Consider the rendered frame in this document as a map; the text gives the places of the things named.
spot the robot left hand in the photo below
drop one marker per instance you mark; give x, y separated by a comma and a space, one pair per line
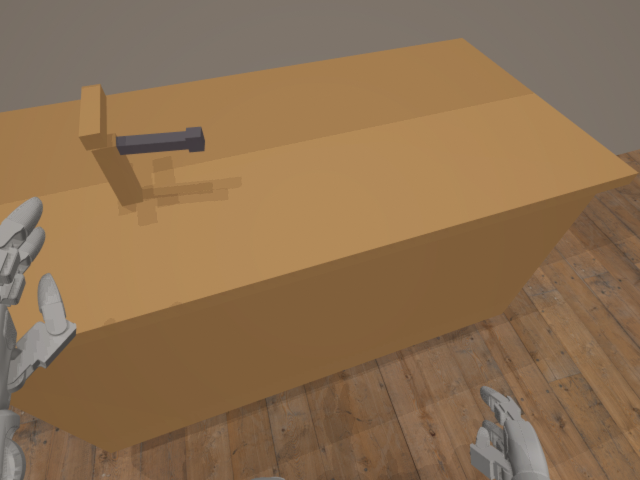
20, 243

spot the tap lever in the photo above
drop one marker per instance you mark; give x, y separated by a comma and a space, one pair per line
192, 139

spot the left robot forearm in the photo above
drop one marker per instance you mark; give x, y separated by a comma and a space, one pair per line
12, 458

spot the robot right hand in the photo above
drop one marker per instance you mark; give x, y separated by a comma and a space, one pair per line
517, 447

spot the counter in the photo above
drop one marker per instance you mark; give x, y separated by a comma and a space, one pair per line
342, 210

